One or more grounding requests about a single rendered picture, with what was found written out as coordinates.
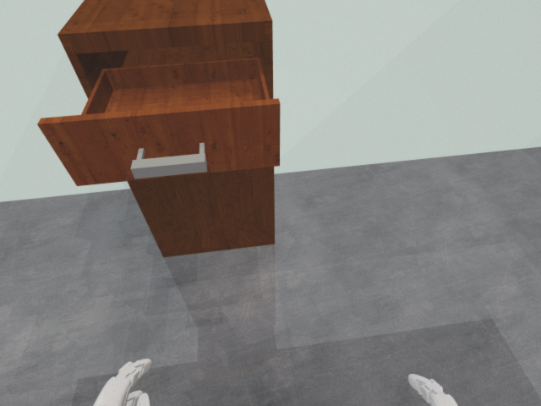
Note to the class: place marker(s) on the handle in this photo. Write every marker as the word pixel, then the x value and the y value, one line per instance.
pixel 169 165

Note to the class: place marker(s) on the left robot hand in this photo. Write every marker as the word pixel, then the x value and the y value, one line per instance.
pixel 116 391

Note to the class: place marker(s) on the drawer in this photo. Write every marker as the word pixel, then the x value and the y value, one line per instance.
pixel 168 110

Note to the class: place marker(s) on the right robot hand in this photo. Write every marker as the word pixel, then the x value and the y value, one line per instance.
pixel 431 391

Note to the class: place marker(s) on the cabinet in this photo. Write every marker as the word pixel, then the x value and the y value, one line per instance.
pixel 196 213

